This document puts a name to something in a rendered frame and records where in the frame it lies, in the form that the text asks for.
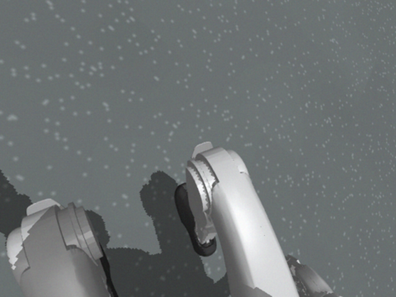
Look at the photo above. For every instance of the left robot foot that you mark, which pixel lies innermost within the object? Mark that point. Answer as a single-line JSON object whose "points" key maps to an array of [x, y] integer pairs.
{"points": [[106, 268]]}

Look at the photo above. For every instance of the right robot foot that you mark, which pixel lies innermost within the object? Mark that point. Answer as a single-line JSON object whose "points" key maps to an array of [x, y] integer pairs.
{"points": [[187, 219]]}

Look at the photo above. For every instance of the right robot hand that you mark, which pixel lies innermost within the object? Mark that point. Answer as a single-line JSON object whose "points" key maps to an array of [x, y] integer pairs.
{"points": [[307, 281]]}

